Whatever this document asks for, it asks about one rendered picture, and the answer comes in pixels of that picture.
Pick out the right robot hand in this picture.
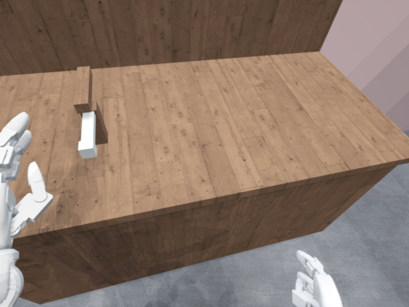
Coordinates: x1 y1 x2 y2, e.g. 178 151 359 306
292 250 343 307

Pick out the tap lever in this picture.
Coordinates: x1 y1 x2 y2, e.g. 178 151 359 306
78 111 97 159

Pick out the left robot hand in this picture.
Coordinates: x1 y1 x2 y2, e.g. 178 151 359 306
0 112 53 250

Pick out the left robot forearm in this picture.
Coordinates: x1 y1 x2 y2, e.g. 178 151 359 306
0 249 24 307

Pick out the counter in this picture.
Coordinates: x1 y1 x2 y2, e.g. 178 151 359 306
0 0 409 304

